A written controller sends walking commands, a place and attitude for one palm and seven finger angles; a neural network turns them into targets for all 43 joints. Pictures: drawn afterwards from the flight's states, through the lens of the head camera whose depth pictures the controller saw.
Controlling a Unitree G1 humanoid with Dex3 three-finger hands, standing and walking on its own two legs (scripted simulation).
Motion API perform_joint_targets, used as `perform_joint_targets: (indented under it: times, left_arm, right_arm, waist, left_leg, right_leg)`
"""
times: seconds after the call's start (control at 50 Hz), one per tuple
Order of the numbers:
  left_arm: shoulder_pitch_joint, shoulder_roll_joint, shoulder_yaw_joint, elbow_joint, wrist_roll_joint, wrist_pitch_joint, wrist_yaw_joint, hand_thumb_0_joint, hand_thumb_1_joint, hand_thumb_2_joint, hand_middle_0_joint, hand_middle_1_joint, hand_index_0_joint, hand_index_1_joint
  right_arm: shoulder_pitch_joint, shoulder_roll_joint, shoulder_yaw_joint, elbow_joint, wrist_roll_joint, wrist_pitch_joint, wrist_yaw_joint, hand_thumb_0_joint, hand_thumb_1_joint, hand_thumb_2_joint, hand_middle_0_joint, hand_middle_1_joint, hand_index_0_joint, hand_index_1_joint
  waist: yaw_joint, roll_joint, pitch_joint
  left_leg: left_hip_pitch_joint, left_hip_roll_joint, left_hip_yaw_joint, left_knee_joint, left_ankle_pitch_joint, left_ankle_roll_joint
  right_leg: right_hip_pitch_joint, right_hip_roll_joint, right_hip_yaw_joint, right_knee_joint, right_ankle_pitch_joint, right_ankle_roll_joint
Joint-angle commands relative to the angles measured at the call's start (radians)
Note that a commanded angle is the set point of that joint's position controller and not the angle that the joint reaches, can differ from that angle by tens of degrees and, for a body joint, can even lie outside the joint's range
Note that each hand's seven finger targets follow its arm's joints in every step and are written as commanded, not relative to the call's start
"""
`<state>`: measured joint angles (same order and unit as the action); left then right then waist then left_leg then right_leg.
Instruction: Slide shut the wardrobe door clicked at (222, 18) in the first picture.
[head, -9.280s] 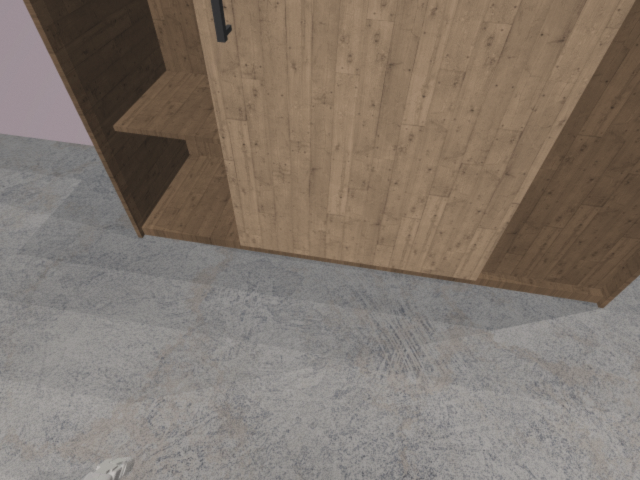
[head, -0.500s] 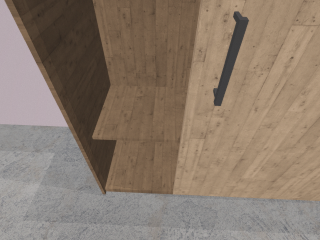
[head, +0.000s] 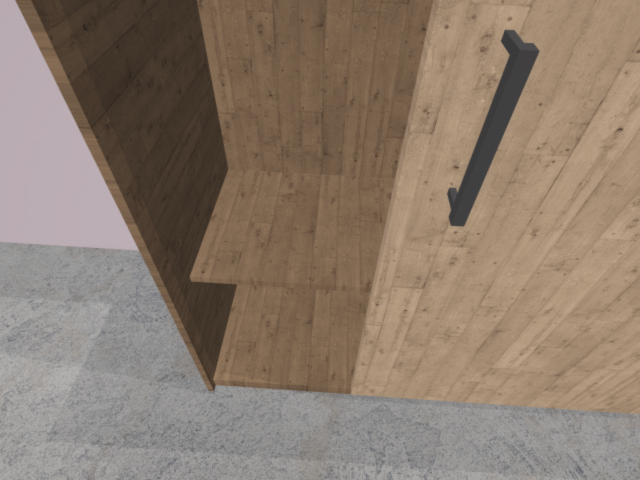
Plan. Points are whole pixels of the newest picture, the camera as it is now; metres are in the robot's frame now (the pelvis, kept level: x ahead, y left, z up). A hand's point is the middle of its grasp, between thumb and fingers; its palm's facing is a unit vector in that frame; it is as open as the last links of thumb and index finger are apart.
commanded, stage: come to a stop and stand still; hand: right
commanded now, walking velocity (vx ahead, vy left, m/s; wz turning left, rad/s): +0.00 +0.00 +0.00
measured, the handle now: (480, 140) +0.47 -0.16 +0.21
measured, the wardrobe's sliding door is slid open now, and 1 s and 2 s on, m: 0.43 0.43 0.43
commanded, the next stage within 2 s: look again from close up in 0.10 s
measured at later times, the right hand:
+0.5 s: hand out of the picture -0.04 -0.18 -0.18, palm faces +0.04 +0.98 -0.19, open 7.4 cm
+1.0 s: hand out of the picture -0.06 -0.16 -0.18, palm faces +0.05 +0.99 -0.15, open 7.4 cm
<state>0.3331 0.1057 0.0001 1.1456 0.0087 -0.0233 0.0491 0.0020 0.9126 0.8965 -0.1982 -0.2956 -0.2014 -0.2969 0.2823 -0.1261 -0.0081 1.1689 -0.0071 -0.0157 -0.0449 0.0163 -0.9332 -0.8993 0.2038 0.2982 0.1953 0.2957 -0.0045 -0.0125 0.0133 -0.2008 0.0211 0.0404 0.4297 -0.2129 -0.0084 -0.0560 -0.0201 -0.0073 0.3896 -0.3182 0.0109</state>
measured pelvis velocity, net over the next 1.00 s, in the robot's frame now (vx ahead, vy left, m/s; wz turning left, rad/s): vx -0.04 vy -0.01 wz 0.00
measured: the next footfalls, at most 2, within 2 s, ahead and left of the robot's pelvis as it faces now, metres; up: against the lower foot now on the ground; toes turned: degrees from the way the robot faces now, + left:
none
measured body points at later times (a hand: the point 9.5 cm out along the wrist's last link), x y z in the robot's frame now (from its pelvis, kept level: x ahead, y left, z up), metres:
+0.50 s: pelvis -0.03 -0.01 -0.01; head -0.03 -0.01 +0.44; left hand -0.02 +0.21 -0.17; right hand -0.04 -0.23 -0.17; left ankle +0.01 +0.12 -0.74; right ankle -0.07 -0.12 -0.74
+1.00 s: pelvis -0.04 -0.01 -0.01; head -0.03 +0.00 +0.44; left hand -0.07 +0.19 -0.17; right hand -0.06 -0.21 -0.17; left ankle +0.01 +0.12 -0.74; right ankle -0.07 -0.12 -0.74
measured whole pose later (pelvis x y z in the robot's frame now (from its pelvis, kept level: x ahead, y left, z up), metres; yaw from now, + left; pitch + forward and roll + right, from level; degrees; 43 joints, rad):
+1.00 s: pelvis -0.04 -0.01 -0.01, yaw +0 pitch -2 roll -1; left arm 0.37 0.12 -0.01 1.13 0.01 -0.02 0.03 0.00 0.91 0.90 -0.20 -0.30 -0.20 -0.30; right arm 0.34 -0.10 0.00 1.12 -0.01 -0.02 -0.03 0.00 -0.91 -0.90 0.20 0.30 0.19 0.30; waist 0.00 0.00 0.03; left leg -0.28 0.05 0.02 0.52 -0.20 -0.02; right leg -0.14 0.01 -0.03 0.50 -0.32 -0.01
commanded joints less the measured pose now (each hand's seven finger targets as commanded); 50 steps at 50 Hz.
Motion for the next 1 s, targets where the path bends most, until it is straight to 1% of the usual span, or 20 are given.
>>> perform_joint_targets:
  times: [0.0,0.16,0.18,0.2,0.22,0.24,0.26,0.28,0.3,0.32,0.34,0.36,0.4,0.52,0.62,0.68,0.7,0.76,0.86,0.98]
  left_arm:
    - [0.102,0.080,0.011,-0.009,-0.002,-0.001,0.004,0.000,0.900,0.900,-0.200,-0.300,-0.200,-0.300]
    - [0.094,0.091,0.013,-0.015,0.000,-0.004,0.003,0.000,0.900,0.900,-0.200,-0.300,-0.200,-0.300]
    - [-0.038,0.142,0.019,-0.090,-0.006,-0.019,-0.014,0.000,0.900,0.900,-0.200,-0.300,-0.200,-0.300]
    - [-0.033,0.125,0.013,-0.136,-0.011,-0.010,-0.019,0.000,0.900,0.900,-0.200,-0.300,-0.200,-0.300]
    - [0.050,0.074,0.012,-0.122,0.001,-0.014,-0.012,0.000,0.900,0.900,-0.200,-0.300,-0.200,-0.300]
    - [0.086,0.071,0.014,-0.108,0.001,-0.019,-0.010,0.000,0.900,0.900,-0.200,-0.300,-0.200,-0.300]
    - [0.085,0.090,0.013,-0.100,0.001,-0.018,-0.008,0.000,0.900,0.900,-0.200,-0.300,-0.200,-0.300]
    - [0.075,0.104,0.012,-0.098,0.002,-0.014,-0.008,0.000,0.900,0.900,-0.200,-0.300,-0.200,-0.300]
    - [0.058,0.108,0.013,-0.101,0.002,-0.011,-0.008,0.000,0.900,0.900,-0.200,-0.300,-0.200,-0.300]
    - [0.049,0.112,0.010,-0.103,0.004,-0.009,-0.011,0.000,0.900,0.900,-0.200,-0.300,-0.200,-0.300]
    - [0.033,0.110,0.008,-0.107,0.004,-0.009,-0.013,0.000,0.900,0.900,-0.200,-0.300,-0.200,-0.300]
    - [0.032,0.115,0.007,-0.110,0.004,-0.007,-0.015,0.000,0.900,0.900,-0.200,-0.300,-0.200,-0.300]
    - [0.033,0.120,0.005,-0.107,0.004,-0.008,-0.018,0.000,0.900,0.900,-0.200,-0.300,-0.200,-0.300]
    - [0.042,0.135,0.004,-0.100,0.004,-0.009,-0.020,0.000,0.900,0.900,-0.200,-0.300,-0.200,-0.300]
    - [0.051,0.132,0.004,-0.094,0.004,-0.008,-0.021,0.000,0.900,0.900,-0.200,-0.300,-0.200,-0.300]
    - [0.066,0.120,0.003,-0.084,0.003,-0.011,-0.021,0.000,0.900,0.900,-0.200,-0.300,-0.200,-0.300]
    - [0.069,0.119,0.003,-0.080,0.002,-0.009,-0.021,0.000,0.900,0.900,-0.200,-0.300,-0.200,-0.300]
    - [0.084,0.109,0.001,-0.071,0.003,-0.010,-0.020,0.000,0.900,0.900,-0.200,-0.300,-0.200,-0.300]
    - [0.095,0.098,-0.001,-0.053,0.001,-0.015,-0.017,0.000,0.900,0.900,-0.200,-0.300,-0.200,-0.300]
    - [0.107,0.086,-0.003,-0.039,0.000,-0.014,-0.014,0.000,0.900,0.900,-0.200,-0.300,-0.200,-0.300]
  right_arm:
    - [0.083,-0.081,-0.011,-0.021,0.001,-0.006,0.002,0.000,-0.900,-0.900,0.200,0.300,0.200,0.300]
    - [0.075,-0.089,-0.014,-0.028,0.001,-0.009,0.003,0.000,-0.900,-0.900,0.200,0.300,0.200,0.300]
    - [0.140,-0.136,-0.014,-0.009,-0.012,-0.032,-0.038,0.000,-0.900,-0.900,0.200,0.300,0.200,0.300]
    - [0.143,-0.189,-0.018,-0.023,-0.008,-0.043,-0.027,0.000,-0.900,-0.900,0.200,0.300,0.200,0.300]
    - [0.139,-0.145,-0.012,-0.040,-0.002,-0.037,-0.021,0.000,-0.900,-0.900,0.200,0.300,0.200,0.300]
    - [0.115,-0.131,-0.005,-0.044,0.000,-0.029,-0.017,0.000,-0.900,-0.900,0.200,0.300,0.200,0.300]
    - [0.085,-0.116,0.001,-0.049,0.002,-0.022,-0.014,0.000,-0.900,-0.900,0.200,0.300,0.200,0.300]
    - [0.081,-0.104,0.001,-0.058,-0.001,-0.021,-0.007,0.000,-0.900,-0.900,0.200,0.300,0.200,0.300]
    - [0.070,-0.108,0.001,-0.059,-0.002,-0.016,-0.003,0.000,-0.900,-0.900,0.200,0.300,0.200,0.300]
    - [0.056,-0.104,0.002,-0.059,-0.005,-0.012,0.001,0.000,-0.900,-0.900,0.200,0.300,0.200,0.300]
    - [0.061,-0.100,0.003,-0.058,-0.007,-0.010,0.003,0.000,-0.900,-0.900,0.200,0.300,0.200,0.300]
    - [0.058,-0.102,0.004,-0.060,-0.007,-0.007,0.004,0.000,-0.900,-0.900,0.200,0.300,0.200,0.300]
    - [0.063,-0.106,0.006,-0.061,-0.007,-0.006,0.007,0.000,-0.900,-0.900,0.200,0.300,0.200,0.300]
    - [0.075,-0.101,0.003,-0.076,-0.007,-0.001,0.011,0.000,-0.900,-0.900,0.200,0.300,0.200,0.300]
    - [0.093,-0.093,0.000,-0.082,-0.009,-0.001,0.012,0.000,-0.900,-0.900,0.200,0.300,0.200,0.300]
    - [0.101,-0.087,-0.002,-0.085,-0.008,-0.003,0.012,0.000,-0.900,-0.900,0.200,0.300,0.200,0.300]
    - [0.103,-0.092,-0.002,-0.087,-0.008,-0.004,0.012,0.000,-0.900,-0.900,0.200,0.300,0.200,0.300]
    - [0.108,-0.081,-0.004,-0.087,-0.006,-0.005,0.011,0.000,-0.900,-0.900,0.200,0.300,0.200,0.300]
    - [0.120,-0.071,-0.005,-0.083,-0.005,-0.009,0.010,0.000,-0.900,-0.900,0.200,0.300,0.200,0.300]
    - [0.123,-0.061,-0.007,-0.076,-0.005,-0.009,0.009,0.000,-0.900,-0.900,0.200,0.300,0.200,0.300]
  waist:
    - [-0.001,0.026,0.081]
    - [0.002,0.016,0.051]
    - [-0.040,0.051,0.079]
    - [-0.008,0.102,0.054]
    - [0.021,0.038,-0.036]
    - [0.030,-0.014,-0.112]
    - [0.027,-0.021,-0.122]
    - [0.017,-0.004,-0.092]
    - [0.015,0.022,-0.051]
    - [0.014,0.020,0.009]
    - [0.007,0.012,0.048]
    - [0.010,0.007,0.083]
    - [0.006,0.027,0.098]
    - [0.003,-0.009,0.123]
    - [-0.002,0.013,0.126]
    - [-0.001,0.021,0.112]
    - [-0.001,0.044,0.107]
    - [0.002,0.033,0.106]
    - [0.002,0.022,0.079]
    - [0.002,0.011,0.088]
  left_leg:
    - [0.063,0.081,-0.064,-0.054,0.240,0.029]
    - [0.075,0.085,-0.064,-0.052,0.262,0.032]
    - [0.069,0.139,-0.101,0.027,0.699,0.027]
    - [0.138,0.176,-0.079,0.044,0.926,0.039]
    - [0.127,0.199,-0.119,0.097,0.864,0.056]
    - [0.131,0.163,-0.084,0.132,0.713,0.063]
    - [0.108,0.131,-0.059,0.109,0.467,0.056]
    - [0.078,0.106,-0.066,0.085,0.315,0.050]
    - [0.045,0.094,-0.066,0.064,0.224,0.045]
    - [0.015,0.093,-0.065,0.050,0.139,0.043]
    - [-0.012,0.089,-0.076,0.036,0.098,0.042]
    - [-0.033,0.084,-0.077,0.024,0.032,0.040]
    - [-0.037,0.076,-0.076,0.015,0.000,0.037]
    - [-0.033,0.068,-0.076,0.013,-0.040,0.034]
    - [-0.024,0.068,-0.080,0.006,-0.048,0.034]
    - [-0.022,0.074,-0.085,0.002,-0.042,0.036]
    - [-0.016,0.072,-0.087,-0.006,-0.055,0.035]
    - [-0.029,0.077,-0.091,-0.005,-0.054,0.038]
    - [-0.004,0.080,-0.086,0.009,0.026,0.039]
    - [-0.002,0.079,-0.084,0.012,0.045,0.041]
  right_leg:
    - [-0.132,-0.077,0.045,-0.067,0.234,-0.026]
    - [-0.107,-0.077,0.045,-0.069,0.251,-0.023]
    - [-0.211,-0.083,-0.022,0.148,0.321,0.002]
    - [-0.252,-0.031,-0.025,0.164,0.190,-0.004]
    - [-0.190,-0.021,-0.008,0.097,0.073,-0.017]
    - [-0.152,-0.031,-0.001,0.070,0.164,-0.020]
    - [-0.137,-0.065,0.023,0.076,0.231,-0.024]
    - [-0.147,-0.075,0.039,0.063,0.240,-0.028]
    - [-0.160,-0.075,0.040,0.064,0.209,-0.033]
    - [-0.197,-0.068,0.049,0.042,0.172,-0.035]
    - [-0.208,-0.063,0.052,0.029,0.154,-0.036]
    - [-0.231,-0.063,0.059,0.011,0.110,-0.038]
    - [-0.240,-0.061,0.070,-0.004,0.088,-0.044]
    - [-0.281,-0.060,0.087,-0.056,-0.019,-0.049]
    - [-0.296,-0.056,0.088,-0.071,-0.065,-0.052]
    - [-0.283,-0.053,0.082,-0.064,-0.043,-0.054]
    - [-0.283,-0.051,0.081,-0.059,-0.048,-0.054]
    - [-0.273,-0.048,0.072,-0.048,-0.022,-0.053]
    - [-0.249,-0.052,0.064,-0.034,0.046,-0.052]
    - [-0.245,-0.054,0.058,-0.030,0.065,-0.048]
